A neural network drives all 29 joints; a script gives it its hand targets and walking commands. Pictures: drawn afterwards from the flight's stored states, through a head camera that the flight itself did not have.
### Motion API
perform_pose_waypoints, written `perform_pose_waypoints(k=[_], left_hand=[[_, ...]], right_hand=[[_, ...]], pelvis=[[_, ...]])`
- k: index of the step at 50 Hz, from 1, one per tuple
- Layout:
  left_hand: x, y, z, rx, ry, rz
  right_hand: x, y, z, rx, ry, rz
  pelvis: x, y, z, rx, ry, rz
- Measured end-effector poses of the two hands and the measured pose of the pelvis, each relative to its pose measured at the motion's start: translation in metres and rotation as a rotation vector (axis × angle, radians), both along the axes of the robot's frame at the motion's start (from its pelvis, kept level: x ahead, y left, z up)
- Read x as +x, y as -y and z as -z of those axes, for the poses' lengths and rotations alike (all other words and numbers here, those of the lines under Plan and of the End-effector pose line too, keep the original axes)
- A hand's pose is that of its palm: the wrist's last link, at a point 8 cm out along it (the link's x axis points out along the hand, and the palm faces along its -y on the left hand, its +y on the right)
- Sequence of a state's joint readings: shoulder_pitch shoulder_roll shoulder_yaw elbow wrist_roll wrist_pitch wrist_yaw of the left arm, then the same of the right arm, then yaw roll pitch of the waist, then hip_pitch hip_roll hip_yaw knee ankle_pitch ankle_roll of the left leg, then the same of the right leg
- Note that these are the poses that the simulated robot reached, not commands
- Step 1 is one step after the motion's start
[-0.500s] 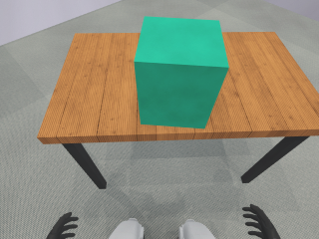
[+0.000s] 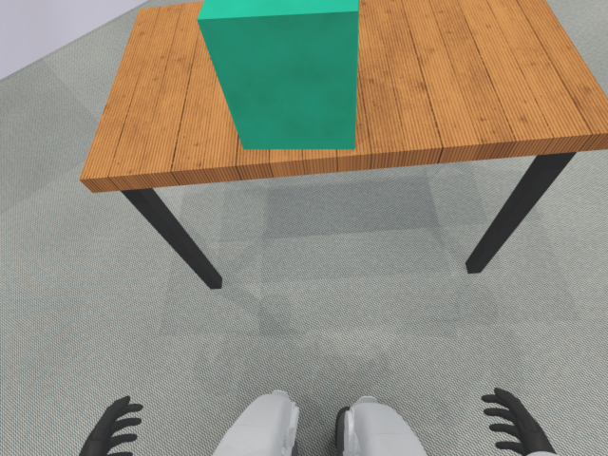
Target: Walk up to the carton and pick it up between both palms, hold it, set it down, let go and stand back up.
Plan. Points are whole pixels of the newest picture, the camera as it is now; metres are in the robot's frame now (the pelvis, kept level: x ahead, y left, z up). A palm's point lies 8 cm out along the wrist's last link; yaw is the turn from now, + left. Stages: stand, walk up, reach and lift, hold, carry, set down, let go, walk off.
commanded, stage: walk up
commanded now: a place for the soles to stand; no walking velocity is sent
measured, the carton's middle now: (295, 54) +0.71 +0.04 +0.06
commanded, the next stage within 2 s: none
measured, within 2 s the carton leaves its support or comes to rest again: neither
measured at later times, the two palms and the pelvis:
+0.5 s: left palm out of the picture -0.08 +0.32 -0.08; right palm out of the picture -0.05 -0.27 -0.08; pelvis -0.14 +0.01 +0.01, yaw +5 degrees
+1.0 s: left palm out of the picture -0.05 +0.30 -0.05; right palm out of the picture +0.06 -0.29 -0.09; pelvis -0.08 -0.02 +0.02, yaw +6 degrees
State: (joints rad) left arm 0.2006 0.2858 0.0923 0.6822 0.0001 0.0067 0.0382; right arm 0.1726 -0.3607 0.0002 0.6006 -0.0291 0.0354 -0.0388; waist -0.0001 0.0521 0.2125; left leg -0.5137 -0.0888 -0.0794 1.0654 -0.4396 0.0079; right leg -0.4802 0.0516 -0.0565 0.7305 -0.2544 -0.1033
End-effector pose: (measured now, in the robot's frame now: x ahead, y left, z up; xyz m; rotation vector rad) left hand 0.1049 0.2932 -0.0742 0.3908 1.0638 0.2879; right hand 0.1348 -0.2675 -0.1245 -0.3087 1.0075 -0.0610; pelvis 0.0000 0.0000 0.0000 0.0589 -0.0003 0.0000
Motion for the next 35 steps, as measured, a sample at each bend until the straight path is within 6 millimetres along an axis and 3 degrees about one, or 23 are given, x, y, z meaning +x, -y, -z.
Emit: perform_pose_waypoints(k=[10,14,17,20,27,31,35], left_hand=[[-0.075,-0.002,0.005,-0.071,0.132,-0.088],[-0.108,-0.003,0.015,-0.109,0.143,-0.102],[-0.132,-0.009,0.011,-0.108,0.134,-0.114],[-0.150,-0.018,0.007,-0.102,0.124,-0.119],[-0.187,-0.024,0.010,-0.092,0.055,-0.144],[-0.189,-0.018,0.010,-0.083,0.027,-0.146],[-0.177,-0.008,0.005,-0.064,0.039,-0.133]], right_hand=[[-0.130,0.017,-0.029,-0.098,-0.152,-0.039],[-0.198,0.021,-0.040,-0.138,-0.232,-0.036],[-0.225,0.017,-0.044,-0.143,-0.238,-0.045],[-0.221,0.011,-0.045,-0.136,-0.189,-0.057],[-0.176,0.005,-0.050,-0.115,-0.033,-0.102],[-0.166,0.009,-0.047,-0.098,-0.025,-0.112],[-0.167,0.020,-0.039,-0.076,-0.059,-0.111]], pelvis=[[-0.065,0.002,-0.007,-0.086,0.050,-0.083],[-0.096,-0.002,-0.007,-0.089,0.069,-0.089],[-0.113,-0.006,-0.012,-0.100,0.097,-0.088],[-0.126,-0.009,-0.014,-0.105,0.109,-0.088],[-0.139,-0.006,-0.014,-0.100,0.113,-0.089],[-0.137,0.002,-0.014,-0.089,0.094,-0.088],[-0.128,0.013,-0.013,-0.074,0.080,-0.085]])
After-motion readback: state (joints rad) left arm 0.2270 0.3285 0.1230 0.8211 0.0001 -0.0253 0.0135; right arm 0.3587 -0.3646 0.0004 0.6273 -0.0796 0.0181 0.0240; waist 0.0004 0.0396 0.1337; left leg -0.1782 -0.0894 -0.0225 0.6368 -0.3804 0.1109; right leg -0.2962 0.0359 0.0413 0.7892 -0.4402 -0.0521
